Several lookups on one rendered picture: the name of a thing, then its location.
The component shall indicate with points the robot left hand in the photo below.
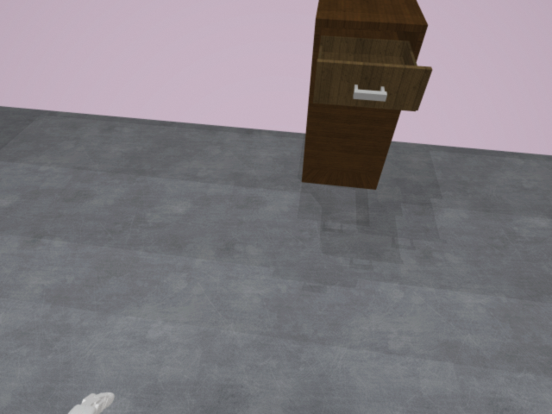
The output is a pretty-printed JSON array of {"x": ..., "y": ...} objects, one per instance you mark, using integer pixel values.
[{"x": 94, "y": 404}]

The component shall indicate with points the cabinet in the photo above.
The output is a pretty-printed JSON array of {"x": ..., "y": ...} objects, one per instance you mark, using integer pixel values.
[{"x": 347, "y": 145}]

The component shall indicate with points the drawer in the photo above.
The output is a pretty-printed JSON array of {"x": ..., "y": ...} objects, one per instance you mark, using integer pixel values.
[{"x": 369, "y": 63}]

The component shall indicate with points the handle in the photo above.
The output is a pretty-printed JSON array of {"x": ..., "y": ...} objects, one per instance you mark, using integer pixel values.
[{"x": 370, "y": 95}]

